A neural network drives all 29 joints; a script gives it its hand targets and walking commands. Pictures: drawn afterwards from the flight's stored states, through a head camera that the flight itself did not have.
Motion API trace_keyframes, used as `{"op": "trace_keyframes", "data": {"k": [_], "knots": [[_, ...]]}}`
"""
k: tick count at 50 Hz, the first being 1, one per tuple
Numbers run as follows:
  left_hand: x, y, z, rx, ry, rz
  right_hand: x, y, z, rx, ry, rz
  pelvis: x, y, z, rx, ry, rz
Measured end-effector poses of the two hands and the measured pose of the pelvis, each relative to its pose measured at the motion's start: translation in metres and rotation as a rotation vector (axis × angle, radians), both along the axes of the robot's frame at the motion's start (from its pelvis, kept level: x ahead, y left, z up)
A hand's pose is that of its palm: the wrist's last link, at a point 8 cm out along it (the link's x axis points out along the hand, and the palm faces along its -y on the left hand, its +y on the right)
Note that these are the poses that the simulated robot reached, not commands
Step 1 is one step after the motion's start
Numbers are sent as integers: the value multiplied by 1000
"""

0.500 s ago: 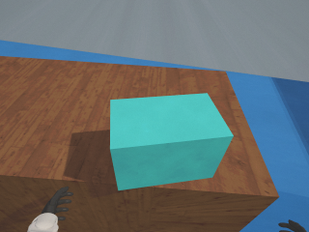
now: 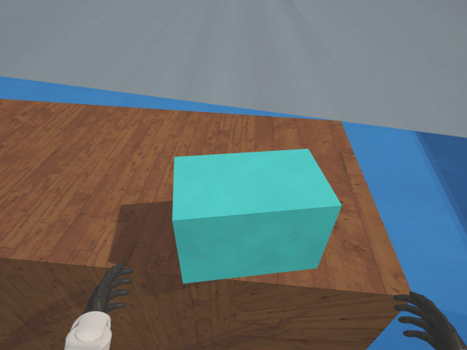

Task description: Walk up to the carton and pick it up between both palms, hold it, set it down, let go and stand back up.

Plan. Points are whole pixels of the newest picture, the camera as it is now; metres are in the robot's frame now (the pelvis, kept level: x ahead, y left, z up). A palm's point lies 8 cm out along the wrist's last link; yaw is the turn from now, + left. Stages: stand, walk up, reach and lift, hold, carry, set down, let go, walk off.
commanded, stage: reach and lift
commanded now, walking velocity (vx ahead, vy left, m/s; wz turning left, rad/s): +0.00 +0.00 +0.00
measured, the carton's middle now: (247, 214) +0.41 +0.01 +0.02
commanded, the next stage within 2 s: none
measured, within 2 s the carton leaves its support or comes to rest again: neither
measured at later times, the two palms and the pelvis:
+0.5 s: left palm (116, 277) +0.23 +0.22 +0.05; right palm (437, 300) +0.23 -0.29 +0.04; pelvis +0.01 -0.02 +0.01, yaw +0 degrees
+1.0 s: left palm (116, 260) +0.25 +0.22 +0.07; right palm (420, 275) +0.26 -0.27 +0.06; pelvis +0.03 -0.01 +0.01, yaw +0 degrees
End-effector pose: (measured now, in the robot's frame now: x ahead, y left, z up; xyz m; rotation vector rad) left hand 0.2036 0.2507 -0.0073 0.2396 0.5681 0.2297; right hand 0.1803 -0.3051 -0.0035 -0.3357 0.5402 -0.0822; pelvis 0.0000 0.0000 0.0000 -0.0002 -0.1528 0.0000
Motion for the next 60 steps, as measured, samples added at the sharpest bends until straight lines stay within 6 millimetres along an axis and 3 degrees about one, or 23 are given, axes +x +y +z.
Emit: {"op": "trace_keyframes", "data": {"k": [13,28,37,52,60], "knots": [[7,-22,32,-11,-137,-12,24,6,31,70,-123,45,-3,-17,2,22,-4,0],[33,-35,66,-35,-284,-18,56,19,50,165,-218,75,15,-18,7,23,36,0],[42,-36,74,-50,-313,-15,72,28,59,190,-266,87,25,-17,9,21,57,0],[49,-31,79,-110,-283,24,82,31,66,211,-246,52,28,-13,10,16,66,-1],[69,-32,97,-116,-302,28,110,33,86,226,-296,66,28,-13,10,16,66,-1]]}}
